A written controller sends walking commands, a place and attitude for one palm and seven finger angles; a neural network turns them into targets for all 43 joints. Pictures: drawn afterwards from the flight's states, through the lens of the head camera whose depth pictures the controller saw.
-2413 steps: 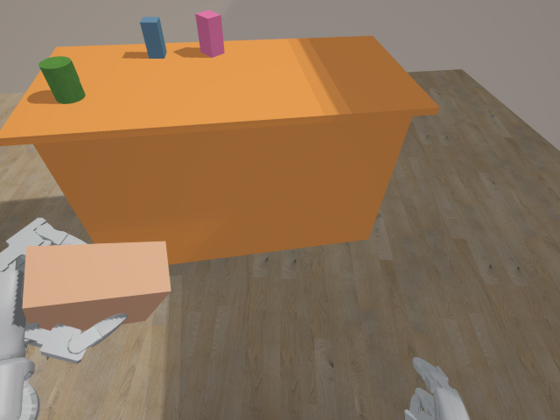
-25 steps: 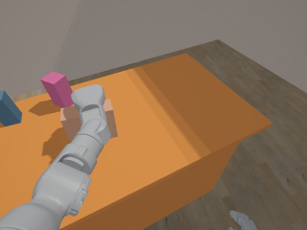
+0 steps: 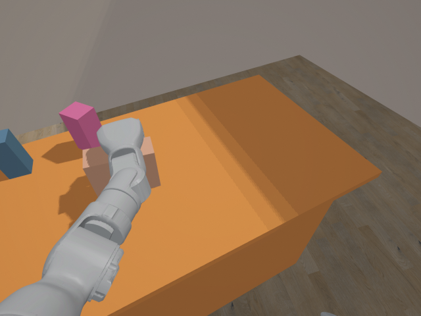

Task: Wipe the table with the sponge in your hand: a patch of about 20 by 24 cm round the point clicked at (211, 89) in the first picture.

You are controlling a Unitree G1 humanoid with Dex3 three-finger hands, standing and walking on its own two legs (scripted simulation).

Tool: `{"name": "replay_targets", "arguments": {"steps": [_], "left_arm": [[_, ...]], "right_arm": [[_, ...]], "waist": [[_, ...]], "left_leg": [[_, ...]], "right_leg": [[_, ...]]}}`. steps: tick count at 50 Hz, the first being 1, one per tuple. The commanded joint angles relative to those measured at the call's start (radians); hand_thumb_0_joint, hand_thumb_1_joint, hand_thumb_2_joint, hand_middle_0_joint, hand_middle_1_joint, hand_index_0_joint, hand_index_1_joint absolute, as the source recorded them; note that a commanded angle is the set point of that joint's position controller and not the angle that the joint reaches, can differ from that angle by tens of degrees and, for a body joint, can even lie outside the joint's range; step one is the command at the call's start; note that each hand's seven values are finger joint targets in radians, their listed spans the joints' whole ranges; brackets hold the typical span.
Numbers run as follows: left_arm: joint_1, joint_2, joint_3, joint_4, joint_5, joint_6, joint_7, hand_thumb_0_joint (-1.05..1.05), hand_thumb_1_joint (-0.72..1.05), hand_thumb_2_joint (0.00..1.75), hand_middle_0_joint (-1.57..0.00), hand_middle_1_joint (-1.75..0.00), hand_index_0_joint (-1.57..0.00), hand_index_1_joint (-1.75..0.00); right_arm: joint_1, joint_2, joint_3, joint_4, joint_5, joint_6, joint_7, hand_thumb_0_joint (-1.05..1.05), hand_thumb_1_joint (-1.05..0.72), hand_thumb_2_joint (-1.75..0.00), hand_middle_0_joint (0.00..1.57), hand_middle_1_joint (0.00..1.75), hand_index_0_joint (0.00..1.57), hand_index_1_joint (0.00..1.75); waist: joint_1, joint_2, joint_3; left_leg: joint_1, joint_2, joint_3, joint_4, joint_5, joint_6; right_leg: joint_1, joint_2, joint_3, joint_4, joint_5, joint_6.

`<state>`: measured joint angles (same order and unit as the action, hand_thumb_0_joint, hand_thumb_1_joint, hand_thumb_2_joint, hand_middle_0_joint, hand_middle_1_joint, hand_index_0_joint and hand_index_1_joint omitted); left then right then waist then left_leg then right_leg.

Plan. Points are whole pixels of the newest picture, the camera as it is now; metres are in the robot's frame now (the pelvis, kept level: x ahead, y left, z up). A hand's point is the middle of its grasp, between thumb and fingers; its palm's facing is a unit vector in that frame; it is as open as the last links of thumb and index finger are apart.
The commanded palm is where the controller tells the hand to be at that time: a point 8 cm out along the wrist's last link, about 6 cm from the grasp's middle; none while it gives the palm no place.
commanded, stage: wipe back along the third lane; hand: left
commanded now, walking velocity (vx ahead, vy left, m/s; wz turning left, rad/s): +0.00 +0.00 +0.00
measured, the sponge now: (126, 174) +0.41 +0.22 +0.03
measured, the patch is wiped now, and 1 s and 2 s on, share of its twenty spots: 1.00 1.00 1.00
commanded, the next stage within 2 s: slide back across to the middle lane in 1.36 s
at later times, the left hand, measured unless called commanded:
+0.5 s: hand (139, 167) +0.39 +0.17 +0.08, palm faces +0.02 -0.06 -1.00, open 9.8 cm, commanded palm +0.35 +0.15 +0.13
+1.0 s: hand (151, 186) +0.34 +0.13 +0.08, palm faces +0.04 -0.08 -1.00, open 9.8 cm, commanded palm +0.29 +0.12 +0.13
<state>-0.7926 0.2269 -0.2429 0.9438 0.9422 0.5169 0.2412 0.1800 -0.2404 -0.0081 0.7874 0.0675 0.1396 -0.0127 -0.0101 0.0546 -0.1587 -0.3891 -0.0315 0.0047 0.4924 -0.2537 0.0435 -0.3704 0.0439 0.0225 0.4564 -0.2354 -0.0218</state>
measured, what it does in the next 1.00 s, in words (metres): stands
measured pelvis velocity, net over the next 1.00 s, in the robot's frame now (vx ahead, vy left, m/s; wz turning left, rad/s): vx -0.01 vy -0.02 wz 0.02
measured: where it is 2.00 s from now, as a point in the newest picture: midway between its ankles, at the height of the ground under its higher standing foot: outside the picture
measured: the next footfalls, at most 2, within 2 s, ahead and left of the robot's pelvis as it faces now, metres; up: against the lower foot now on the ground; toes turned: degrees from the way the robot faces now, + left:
none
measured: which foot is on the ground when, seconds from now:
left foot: down 0.00-1.00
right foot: down 0.00-1.00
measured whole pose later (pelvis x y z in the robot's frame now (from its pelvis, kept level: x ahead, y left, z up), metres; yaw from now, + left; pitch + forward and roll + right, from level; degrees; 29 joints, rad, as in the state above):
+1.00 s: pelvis -0.01 -0.02 +0.00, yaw +1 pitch +1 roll +0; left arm -0.46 0.14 -0.48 0.45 0.96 0.72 0.15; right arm -0.04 -0.24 0.03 0.69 0.09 0.22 0.05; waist 0.07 0.07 -0.13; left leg -0.24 -0.03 -0.02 0.47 -0.25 0.02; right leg -0.24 0.05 0.00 0.48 -0.26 -0.05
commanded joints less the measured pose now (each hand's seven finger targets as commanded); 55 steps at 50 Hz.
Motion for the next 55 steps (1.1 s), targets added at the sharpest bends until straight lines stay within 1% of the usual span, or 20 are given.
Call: {"name": "replay_targets", "arguments": {"steps": [1, 3, 5, 7, 12, 16, 18, 19, 22, 25, 31, 32, 36, 37, 40, 44, 49, 50, 52, 55], "left_arm": [[-0.337, 0.047, -0.032, -0.158, 0.014, 0.055, 0.010, 0.00, 0.10, 1.30, -1.20, -1.60, -1.20, -1.60], [-0.348, 0.009, -0.075, -0.194, 0.024, 0.074, -0.002, 0.00, 0.10, 1.30, -1.20, -1.60, -1.20, -1.60], [-0.347, 0.015, -0.082, -0.192, 0.039, 0.094, -0.013, 0.00, 0.10, 1.30, -1.20, -1.60, -1.20, -1.60], [-0.368, -0.017, -0.099, -0.232, 0.025, 0.099, -0.025, 0.00, 0.10, 1.30, -1.20, -1.60, -1.20, -1.60], [-0.331, -0.029, -0.096, -0.270, 0.009, 0.095, -0.036, 0.00, 0.10, 1.30, -1.20, -1.60, -1.20, -1.60], [-0.321, -0.076, -0.153, -0.294, 0.031, 0.101, -0.034, 0.00, 0.10, 1.30, -1.20, -1.60, -1.20, -1.60], [-0.310, -0.081, -0.155, -0.300, 0.034, 0.103, -0.031, 0.00, 0.10, 1.30, -1.20, -1.60, -1.20, -1.60], [-0.288, -0.053, -0.130, -0.303, 0.032, 0.109, -0.027, 0.00, 0.10, 1.30, -1.20, -1.60, -1.20, -1.60], [-0.289, -0.068, -0.138, -0.352, 0.016, 0.122, -0.031, 0.00, 0.10, 1.30, -1.20, -1.60, -1.20, -1.60], [-0.217, -0.033, -0.119, -0.358, 0.023, 0.145, -0.034, 0.00, 0.10, 1.30, -1.20, -1.60, -1.20, -1.60], [-0.068, -0.050, -0.149, -0.465, 0.021, 0.171, -0.065, 0.00, 0.10, 1.30, -1.20, -1.60, -1.20, -1.60], [-0.062, -0.079, -0.165, -0.508, 0.005, 0.166, -0.074, 0.00, 0.10, 1.30, -1.20, -1.60, -1.20, -1.60], [0.006, -0.053, -0.165, -0.558, 0.011, 0.187, -0.085, 0.00, 0.10, 1.30, -1.20, -1.60, -1.20, -1.60], [-0.022, -0.085, -0.191, -0.589, 0.002, 0.184, -0.093, 0.00, 0.10, 1.30, -1.20, -1.60, -1.20, -1.60], [0.044, -0.047, -0.166, -0.596, 0.010, 0.197, -0.091, 0.00, 0.10, 1.30, -1.20, -1.60, -1.20, -1.60], [0.020, -0.075, -0.200, -0.612, 0.014, 0.199, -0.092, 0.00, 0.10, 1.30, -1.20, -1.60, -1.20, -1.60], [0.044, -0.055, -0.182, -0.625, 0.014, 0.195, -0.087, 0.00, 0.10, 1.30, -1.20, -1.60, -1.20, -1.60], [0.056, -0.088, -0.211, -0.629, 0.014, 0.197, -0.089, 0.00, 0.10, 1.30, -1.20, -1.60, -1.20, -1.60], [0.058, -0.058, -0.180, -0.653, 0.011, 0.193, -0.089, 0.00, 0.10, 1.30, -1.20, -1.60, -1.20, -1.60], [0.100, -0.091, -0.215, -0.655, 0.019, 0.195, -0.085, 0.00, 0.10, 1.30, -1.20, -1.60, -1.20, -1.60]], "right_arm": [[-0.200, -0.116, -0.026, -0.163, 0.010, -0.037, 0.013, 0.00, -0.90, -0.90, 0.20, 0.30, 0.20, 0.30], [-0.222, -0.111, -0.024, -0.170, 0.013, -0.033, 0.016, 0.00, -0.90, -0.90, 0.20, 0.30, 0.20, 0.30], [-0.232, -0.109, -0.021, -0.168, 0.013, -0.023, 0.019, 0.00, -0.90, -0.90, 0.20, 0.30, 0.20, 0.30], [-0.259, -0.100, -0.017, -0.185, 0.016, -0.019, 0.018, 0.00, -0.90, -0.90, 0.20, 0.30, 0.20, 0.30], [-0.289, -0.092, -0.012, -0.203, 0.014, -0.008, 0.021, 0.00, -0.90, -0.90, 0.20, 0.30, 0.20, 0.30], [-0.307, -0.089, -0.007, -0.208, 0.013, 0.006, 0.028, 0.00, -0.90, -0.90, 0.20, 0.30, 0.20, 0.30], [-0.318, -0.089, -0.006, -0.211, 0.013, 0.009, 0.032, 0.00, -0.90, -0.90, 0.20, 0.30, 0.20, 0.30], [-0.324, -0.088, -0.006, -0.210, 0.013, 0.012, 0.033, 0.00, -0.90, -0.90, 0.20, 0.30, 0.20, 0.30], [-0.354, -0.082, 0.000, -0.224, 0.016, 0.019, 0.035, 0.00, -0.90, -0.90, 0.20, 0.30, 0.20, 0.30], [-0.357, -0.089, 0.002, -0.221, 0.013, 0.029, 0.037, 0.00, -0.90, -0.90, 0.20, 0.30, 0.20, 0.30], [-0.399, -0.094, 0.003, -0.251, 0.016, 0.045, 0.052, 0.00, -0.90, -0.90, 0.20, 0.30, 0.20, 0.30], [-0.411, -0.088, 0.003, -0.266, 0.020, 0.043, 0.055, 0.00, -0.90, -0.90, 0.20, 0.30, 0.20, 0.30], [-0.433, -0.095, 0.005, -0.269, 0.024, 0.046, 0.059, 0.00, -0.90, -0.90, 0.20, 0.30, 0.20, 0.30], [-0.444, -0.089, 0.006, -0.278, 0.030, 0.044, 0.059, 0.00, -0.90, -0.90, 0.20, 0.30, 0.20, 0.30], [-0.448, -0.095, 0.007, -0.272, 0.028, 0.040, 0.065, 0.00, -0.90, -0.90, 0.20, 0.30, 0.20, 0.30], [-0.460, -0.090, 0.009, -0.269, 0.031, 0.036, 0.067, 0.00, -0.90, -0.90, 0.20, 0.30, 0.20, 0.30], [-0.471, -0.089, 0.008, -0.269, 0.032, 0.030, 0.070, 0.00, -0.90, -0.90, 0.20, 0.30, 0.20, 0.30], [-0.477, -0.085, 0.010, -0.275, 0.033, 0.029, 0.073, 0.00, -0.90, -0.90, 0.20, 0.30, 0.20, 0.30], [-0.487, -0.088, 0.008, -0.274, 0.031, 0.029, 0.073, 0.00, -0.90, -0.90, 0.20, 0.30, 0.20, 0.30], [-0.488, -0.083, 0.009, -0.278, 0.030, 0.026, 0.081, 0.00, -0.90, -0.90, 0.20, 0.30, 0.20, 0.30]], "waist": [[0.003, -0.105, -0.244], [0.003, -0.072, -0.236], [0.002, -0.074, -0.231], [0.005, -0.059, -0.243], [0.023, -0.088, -0.280], [0.015, -0.096, -0.235], [0.020, -0.100, -0.223], [0.029, -0.090, -0.229], [0.037, -0.075, -0.256], [0.045, -0.101, -0.254], [0.058, -0.127, -0.240], [0.061, -0.125, -0.250], [0.065, -0.150, -0.197], [0.057, -0.150, -0.193], [0.073, -0.137, -0.177], [0.065, -0.112, -0.143], [0.071, -0.140, -0.153], [0.071, -0.136, -0.139], [0.078, -0.128, -0.137], [0.077, -0.139, -0.137]], "left_leg": [[0.167, 0.044, -0.029, -0.035, 0.287, -0.010], [0.191, 0.045, -0.038, -0.035, 0.299, -0.011], [0.198, 0.044, -0.040, -0.033, 0.291, -0.014], [0.213, 0.045, -0.046, -0.039, 0.295, -0.017], [0.232, 0.042, -0.051, -0.033, 0.324, -0.022], [0.232, 0.040, -0.045, -0.031, 0.303, -0.022], [0.226, 0.038, -0.050, -0.031, 0.302, -0.023], [0.226, 0.035, -0.047, -0.031, 0.303, -0.024], [0.224, 0.030, -0.040, -0.030, 0.321, -0.024], [0.216, 0.023, -0.033, -0.027, 0.321, -0.019], [0.206, 0.016, -0.027, -0.024, 0.350, -0.013], [0.208, 0.016, -0.029, -0.024, 0.362, -0.010], [0.202, 0.013, -0.025, -0.038, 0.312, -0.007], [0.203, 0.015, -0.028, -0.041, 0.307, -0.005], [0.205, 0.011, -0.027, -0.046, 0.280, -0.006], [0.211, 0.013, -0.027, -0.056, 0.238, -0.007], [0.210, 0.010, -0.024, -0.058, 0.206, -0.006], [0.203, 0.009, -0.022, -0.060, 0.197, -0.007], [0.206, 0.009, -0.026, -0.066, 0.190, -0.007], [0.204, 0.007, -0.018, -0.057, 0.193, -0.007]], "right_leg": [[0.129, -0.019, -0.027, -0.028, 0.326, -0.038], [0.112, -0.016, -0.035, -0.025, 0.303, -0.047], [0.105, -0.015, -0.037, -0.026, 0.288, -0.050], [0.105, -0.014, -0.044, -0.022, 0.270, -0.055], [0.135, -0.015, -0.046, -0.011, 0.301, -0.060], [0.113, -0.014, -0.045, -0.017, 0.288, -0.060], [0.118, -0.013, -0.045, -0.013, 0.289, -0.063], [0.129, -0.014, -0.041, -0.015, 0.296, -0.065], [0.167, -0.019, -0.036, -0.009, 0.337, -0.067], [0.203, -0.023, -0.024, -0.014, 0.379, -0.064], [0.254, -0.029, -0.007, -0.007, 0.467, -0.065], [0.266, -0.031, -0.012, -0.002, 0.475, -0.065], [0.256, -0.028, 0.002, -0.019, 0.426, -0.061], [0.253, -0.028, 0.001, -0.019, 0.409, -0.061], [0.248, -0.023, 0.004, -0.024, 0.371, -0.063], [0.216, -0.019, 0.005, -0.033, 0.292, -0.065], [0.224, -0.017, 0.021, -0.041, 0.254, -0.062], [0.219, -0.019, 0.020, -0.043, 0.241, -0.061], [0.218, -0.016, 0.032, -0.051, 0.228, -0.063], [0.224, -0.018, 0.029, -0.044, 0.236, -0.060]]}}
